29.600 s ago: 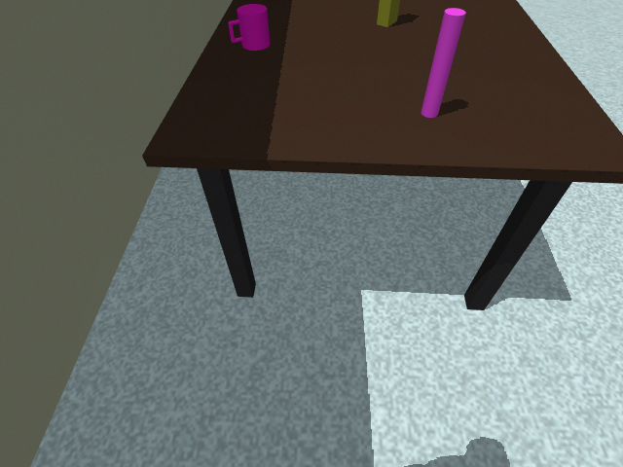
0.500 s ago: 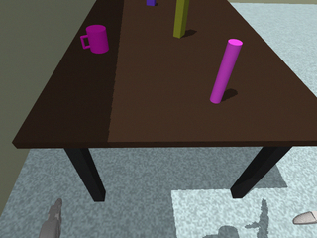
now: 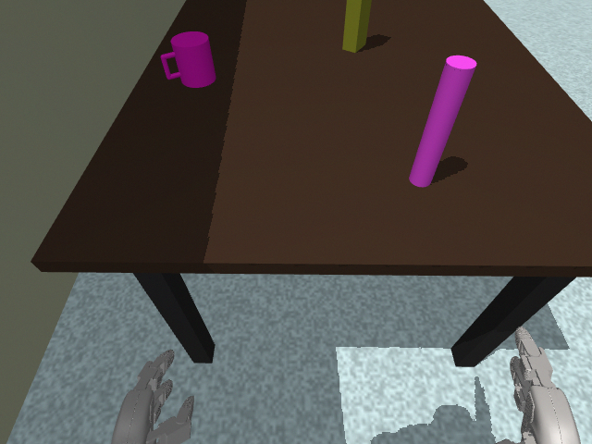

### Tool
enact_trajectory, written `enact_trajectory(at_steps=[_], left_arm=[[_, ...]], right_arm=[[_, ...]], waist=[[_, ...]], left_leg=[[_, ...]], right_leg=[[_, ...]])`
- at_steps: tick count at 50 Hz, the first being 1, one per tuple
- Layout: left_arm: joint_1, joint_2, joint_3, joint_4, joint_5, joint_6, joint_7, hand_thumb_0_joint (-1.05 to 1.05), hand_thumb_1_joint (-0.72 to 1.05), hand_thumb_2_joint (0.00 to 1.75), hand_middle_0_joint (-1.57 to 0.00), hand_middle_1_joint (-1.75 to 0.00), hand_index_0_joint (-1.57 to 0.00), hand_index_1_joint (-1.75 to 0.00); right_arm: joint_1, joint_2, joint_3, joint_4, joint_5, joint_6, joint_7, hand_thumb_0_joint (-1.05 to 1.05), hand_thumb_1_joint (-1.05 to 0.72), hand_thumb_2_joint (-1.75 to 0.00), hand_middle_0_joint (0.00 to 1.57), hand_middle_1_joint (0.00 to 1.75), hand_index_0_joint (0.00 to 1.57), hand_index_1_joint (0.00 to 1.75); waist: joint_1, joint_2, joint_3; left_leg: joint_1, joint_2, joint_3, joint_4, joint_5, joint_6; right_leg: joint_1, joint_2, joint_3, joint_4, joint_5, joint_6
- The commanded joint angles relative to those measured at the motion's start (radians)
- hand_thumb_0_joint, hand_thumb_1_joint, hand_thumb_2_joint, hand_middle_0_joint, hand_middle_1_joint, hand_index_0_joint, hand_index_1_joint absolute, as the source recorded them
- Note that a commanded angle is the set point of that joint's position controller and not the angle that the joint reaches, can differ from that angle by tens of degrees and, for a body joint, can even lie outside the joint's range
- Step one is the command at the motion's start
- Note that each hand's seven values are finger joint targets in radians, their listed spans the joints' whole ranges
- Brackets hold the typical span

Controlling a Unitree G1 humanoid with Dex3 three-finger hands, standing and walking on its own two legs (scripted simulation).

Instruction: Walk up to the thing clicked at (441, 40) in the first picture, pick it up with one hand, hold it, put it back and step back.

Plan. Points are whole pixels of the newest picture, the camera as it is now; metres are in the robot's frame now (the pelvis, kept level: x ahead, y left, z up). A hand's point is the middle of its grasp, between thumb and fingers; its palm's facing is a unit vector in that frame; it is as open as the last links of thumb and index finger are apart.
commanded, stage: home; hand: right
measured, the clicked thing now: (437, 129) +0.57 -0.20 +0.12
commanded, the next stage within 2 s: none
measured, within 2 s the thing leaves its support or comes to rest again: neither
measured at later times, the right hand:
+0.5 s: hand (442, 418) +0.18 -0.17 -0.07, palm faces +0.11 +0.96 -0.26, open 17.5 cm
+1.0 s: hand (445, 422) +0.18 -0.18 -0.07, palm faces +0.13 +0.95 -0.27, open 17.4 cm
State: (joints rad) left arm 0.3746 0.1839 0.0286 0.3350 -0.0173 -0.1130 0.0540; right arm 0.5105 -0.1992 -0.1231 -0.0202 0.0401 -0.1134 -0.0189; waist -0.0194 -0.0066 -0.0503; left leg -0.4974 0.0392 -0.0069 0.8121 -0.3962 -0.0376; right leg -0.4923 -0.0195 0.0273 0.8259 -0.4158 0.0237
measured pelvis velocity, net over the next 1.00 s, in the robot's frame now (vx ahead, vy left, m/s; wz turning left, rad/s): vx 0.00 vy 0.00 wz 0.00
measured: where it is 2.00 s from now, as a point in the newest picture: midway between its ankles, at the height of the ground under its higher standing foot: outside the picture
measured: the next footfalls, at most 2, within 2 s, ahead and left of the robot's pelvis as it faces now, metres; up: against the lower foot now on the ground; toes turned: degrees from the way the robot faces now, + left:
none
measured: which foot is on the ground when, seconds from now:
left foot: down 0.00-1.00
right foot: down 0.00-1.00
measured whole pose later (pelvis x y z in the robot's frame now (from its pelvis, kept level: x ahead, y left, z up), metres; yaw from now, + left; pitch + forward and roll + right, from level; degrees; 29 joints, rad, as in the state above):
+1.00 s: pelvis +0.00 +0.00 -0.02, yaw +0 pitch +7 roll +2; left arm 0.26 0.21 -0.01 0.51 -0.01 -0.11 0.14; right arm 0.46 -0.19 0.00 0.00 0.01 0.23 -0.14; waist 0.02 -0.03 -0.10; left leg -0.60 0.02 0.01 0.92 -0.45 -0.03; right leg -0.61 -0.04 0.05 0.97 -0.49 0.03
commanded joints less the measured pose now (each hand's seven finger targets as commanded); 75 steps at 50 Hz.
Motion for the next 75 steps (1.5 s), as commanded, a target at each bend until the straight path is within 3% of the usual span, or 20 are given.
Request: enact_trajectory(at_steps=[1, 4, 5, 6, 7, 11, 12, 14, 18, 21, 24, 27, 39, 43, 49, 54, 60, 61, 68, 75], left_arm=[[-0.043, 0.080, 0.018, -0.194, 0.002, -0.043, 0.014, 0.00, 0.90, 0.90, -0.20, -0.30, -0.20, -0.30], [-0.025, 0.107, 0.040, -0.205, 0.003, -0.027, 0.022, 0.00, 0.90, 0.90, -0.20, -0.30, -0.20, -0.30], [-0.106, 0.172, 0.044, -0.013, 0.004, -0.032, 0.025, 0.00, 0.90, 0.90, -0.20, -0.30, -0.20, -0.30], [-0.092, 0.151, 0.031, -0.040, 0.003, -0.040, 0.027, 0.00, 0.90, 0.90, -0.20, -0.29, -0.20, -0.30], [-0.103, 0.138, 0.024, -0.042, 0.003, -0.048, 0.027, 0.00, 0.90, 0.90, -0.20, -0.30, -0.20, -0.30], [-0.138, 0.140, 0.019, -0.001, 0.002, -0.044, 0.035, 0.00, 0.90, 0.90, -0.20, -0.30, -0.20, -0.30], [-0.143, 0.142, 0.021, -0.003, 0.003, -0.044, 0.038, 0.00, 0.90, 0.90, -0.20, -0.30, -0.20, -0.30], [-0.156, 0.145, 0.024, 0.005, 0.000, -0.044, 0.042, 0.00, 0.90, 0.90, -0.20, -0.30, -0.20, -0.30], [-0.168, 0.143, 0.021, 0.013, 0.000, -0.041, 0.047, 0.00, 0.90, 0.90, -0.20, -0.30, -0.20, -0.30], [-0.164, 0.146, 0.026, 0.019, 0.001, -0.033, 0.054, 0.00, 0.90, 0.90, -0.20, -0.30, -0.20, -0.30], [-0.165, 0.145, 0.022, 0.018, 0.001, -0.035, 0.059, 0.00, 0.90, 0.90, -0.20, -0.30, -0.20, -0.30], [-0.176, 0.145, 0.022, 0.019, 0.001, -0.038, 0.067, 0.00, 0.90, 0.90, -0.20, -0.30, -0.20, -0.30], [-0.171, 0.140, 0.013, 0.013, 0.006, -0.049, 0.092, 0.00, 0.90, 0.90, -0.20, -0.30, -0.20, -0.30], [-0.172, 0.143, 0.010, 0.014, 0.007, -0.049, 0.097, 0.00, 0.90, 0.90, -0.20, -0.30, -0.20, -0.30], [-0.171, 0.146, 0.013, 0.015, 0.009, -0.051, 0.102, 0.00, 0.90, 0.90, -0.20, -0.30, -0.20, -0.30], [-0.178, 0.142, 0.007, 0.009, 0.009, -0.052, 0.104, 0.00, 0.90, 0.90, -0.20, -0.30, -0.20, -0.30], [-0.171, 0.151, 0.013, 0.007, 0.009, -0.059, 0.106, 0.00, 0.90, 0.90, -0.20, -0.30, -0.20, -0.30], [-0.177, 0.148, 0.008, 0.009, 0.007, -0.058, 0.105, 0.00, 0.90, 0.90, -0.20, -0.30, -0.20, -0.30], [-0.174, 0.148, 0.006, 0.008, 0.008, -0.064, 0.112, 0.00, 0.90, 0.90, -0.20, -0.30, -0.20, -0.30], [-0.173, 0.146, 0.009, 0.007, 0.008, -0.065, 0.116, 0.00, 0.90, 0.90, -0.20, -0.30, -0.20, -0.30]], right_arm=[[-0.063, -0.086, 0.012, -0.093, -0.010, -0.036, -0.020, 0.00, 0.53, -0.06, 0.05, 0.06, 0.05, 0.06], [-0.091, -0.115, 0.004, -0.050, -0.015, -0.010, -0.030, 0.00, 0.51, -0.08, 0.06, 0.06, 0.06, 0.06], [-0.054, -0.150, -0.060, -0.059, -0.021, 0.001, -0.058, 0.00, 0.56, -0.05, 0.05, 0.05, 0.05, 0.05], [-0.053, -0.097, 0.011, -0.045, -0.026, 0.016, -0.056, 0.00, 0.55, -0.06, 0.05, 0.05, 0.05, 0.05], [-0.067, -0.090, 0.022, -0.054, -0.026, 0.030, -0.062, 0.00, 0.53, -0.07, 0.06, 0.06, 0.06, 0.06], [-0.090, -0.094, 0.040, -0.049, -0.028, 0.067, -0.085, 0.00, 0.55, -0.06, 0.05, 0.05, 0.05, 0.05], [-0.095, -0.092, 0.045, -0.081, -0.027, 0.074, -0.086, 0.00, 0.55, -0.05, 0.05, 0.05, 0.05, 0.05], [-0.075, -0.104, 0.036, -0.094, -0.027, 0.101, -0.096, 0.00, 0.56, -0.05, 0.05, 0.05, 0.05, 0.05], [-0.065, -0.061, 0.077, -0.072, -0.025, 0.143, -0.102, 0.00, 0.57, -0.04, 0.05, 0.05, 0.05, 0.05], [-0.043, -0.077, 0.061, -0.078, -0.030, 0.165, -0.108, 0.00, 0.55, -0.06, 0.05, 0.05, 0.05, 0.05], [-0.075, -0.075, 0.067, -0.101, -0.031, 0.189, -0.113, 0.00, 0.55, -0.05, 0.05, 0.05, 0.05, 0.05], [-0.083, -0.097, 0.050, -0.122, -0.033, 0.204, -0.122, 0.00, 0.57, -0.05, 0.05, 0.05, 0.05, 0.05], [-0.062, -0.076, 0.072, -0.155, -0.038, 0.266, -0.135, 0.00, 0.54, -0.06, 0.05, 0.05, 0.05, 0.05], [-0.073, -0.083, 0.075, -0.159, -0.036, 0.280, -0.136, 0.00, 0.54, -0.06, 0.05, 0.05, 0.05, 0.05], [-0.061, -0.078, 0.077, -0.167, -0.039, 0.294, -0.138, 0.00, 0.52, -0.07, 0.06, 0.06, 0.06, 0.06], [-0.089, -0.091, 0.073, -0.182, -0.037, 0.300, -0.141, 0.00, 0.54, -0.06, 0.05, 0.05, 0.05, 0.05], [-0.075, -0.081, 0.081, -0.189, -0.040, 0.310, -0.141, 0.00, 0.54, -0.06, 0.05, 0.05, 0.05, 0.05], [-0.082, -0.094, 0.076, -0.177, -0.038, 0.312, -0.141, 0.00, 0.56, -0.05, 0.05, 0.05, 0.05, 0.05], [-0.089, -0.093, 0.076, -0.193, -0.037, 0.317, -0.143, 0.00, 0.54, -0.06, 0.05, 0.05, 0.05, 0.05], [-0.079, -0.089, 0.080, -0.194, -0.038, 0.322, -0.141, 0.00, 0.53, -0.06, 0.05, 0.06, 0.05, 0.06]], waist=[[0.018, -0.021, -0.106], [0.019, -0.056, -0.151], [-0.006, -0.050, -0.141], [0.026, -0.043, -0.149], [0.023, -0.055, -0.147], [0.037, -0.059, -0.125], [0.038, -0.060, -0.163], [0.026, -0.042, -0.170], [0.041, -0.002, -0.122], [0.029, 0.016, -0.155], [0.041, 0.009, -0.141], [0.030, 0.000, -0.138], [0.042, 0.003, -0.179], [0.041, -0.002, -0.142], [0.039, -0.015, -0.162], [0.032, -0.026, -0.137], [0.033, -0.028, -0.161], [0.032, -0.033, -0.119], [0.035, -0.029, -0.131], [0.036, -0.014, -0.152]], left_leg=[[0.038, -0.036, 0.072, -0.090, 0.157, 0.032], [0.038, -0.035, 0.067, -0.070, 0.186, 0.035], [0.037, -0.050, 0.070, -0.046, 0.183, 0.038], [0.032, -0.050, 0.068, -0.044, 0.191, 0.037], [0.032, -0.049, 0.070, -0.040, 0.193, 0.038], [0.000, -0.050, 0.065, -0.039, 0.171, 0.034], [0.017, -0.047, 0.060, -0.040, 0.184, 0.033], [0.018, -0.050, 0.065, -0.040, 0.190, 0.032], [-0.007, -0.053, 0.069, -0.046, 0.167, 0.029], [0.011, -0.052, 0.069, -0.036, 0.207, 0.027], [-0.015, -0.052, 0.063, -0.043, 0.172, 0.026], [-0.012, -0.049, 0.059, -0.052, 0.136, 0.026], [-0.010, -0.048, 0.061, -0.036, 0.192, 0.023], [-0.032, -0.050, 0.064, -0.041, 0.155, 0.024], [-0.027, -0.051, 0.070, -0.030, 0.169, 0.027], [-0.044, -0.052, 0.070, -0.041, 0.099, 0.029], [-0.043, -0.057, 0.079, -0.020, 0.119, 0.033], [-0.061, -0.057, 0.077, -0.032, 0.083, 0.032], [-0.065, -0.057, 0.072, -0.038, 0.058, 0.032], [-0.051, -0.057, 0.071, -0.033, 0.093, 0.030]], right_leg=[[0.010, 0.013, -0.048, -0.129, 0.185, -0.014], [0.022, 0.013, -0.049, -0.112, 0.219, -0.010], [0.004, 0.007, -0.031, -0.084, 0.211, -0.009], [0.013, 0.006, -0.036, -0.076, 0.217, -0.012], [-0.001, 0.004, -0.037, -0.075, 0.217, -0.011], [-0.028, 0.005, -0.040, -0.056, 0.172, -0.017], [-0.014, 0.008, -0.042, -0.044, 0.180, -0.019], [-0.016, 0.007, -0.039, -0.039, 0.197, -0.019], [-0.042, 0.005, -0.036, -0.038, 0.173, -0.024], [-0.033, 0.007, -0.038, -0.019, 0.221, -0.023], [-0.040, 0.007, -0.040, -0.018, 0.178, -0.026], [-0.052, 0.011, -0.042, -0.021, 0.142, -0.024], [-0.036, 0.010, -0.040, 0.002, 0.192, -0.026], [-0.055, 0.009, -0.035, -0.008, 0.159, -0.025], [-0.040, 0.007, -0.030, -0.010, 0.183, -0.022], [-0.067, 0.007, -0.028, -0.023, 0.110, -0.021], [-0.046, -0.001, -0.014, -0.032, 0.144, -0.017], [-0.069, 0.001, -0.019, -0.036, 0.102, -0.019], [-0.070, 0.003, -0.022, -0.034, 0.070, -0.021], [-0.063, 0.005, -0.026, -0.018, 0.106, -0.021]])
